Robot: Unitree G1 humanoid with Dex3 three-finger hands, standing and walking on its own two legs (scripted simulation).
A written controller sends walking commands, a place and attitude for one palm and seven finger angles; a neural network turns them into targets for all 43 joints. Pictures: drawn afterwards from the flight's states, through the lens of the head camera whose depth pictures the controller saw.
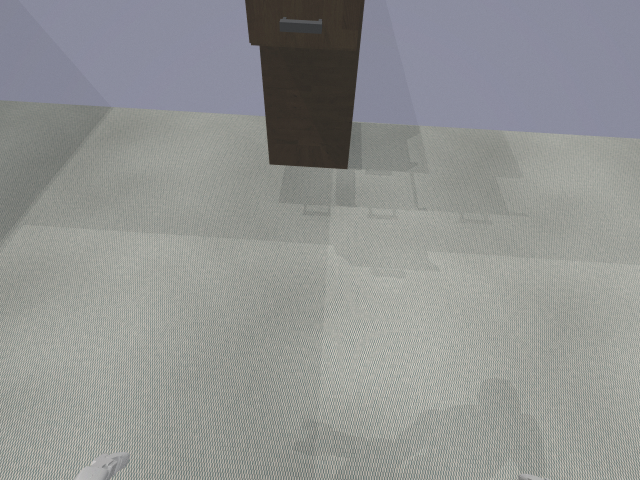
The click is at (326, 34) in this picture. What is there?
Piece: drawer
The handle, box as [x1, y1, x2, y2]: [279, 17, 321, 33]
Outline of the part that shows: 279,22 280,31 321,33 321,19 319,19 318,21 293,20 283,17 282,19 280,19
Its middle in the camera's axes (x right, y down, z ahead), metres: -0.06 -0.66 +1.19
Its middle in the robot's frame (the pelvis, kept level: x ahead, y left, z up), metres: +1.34 +0.13 +0.03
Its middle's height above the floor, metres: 0.80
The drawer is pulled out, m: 0.29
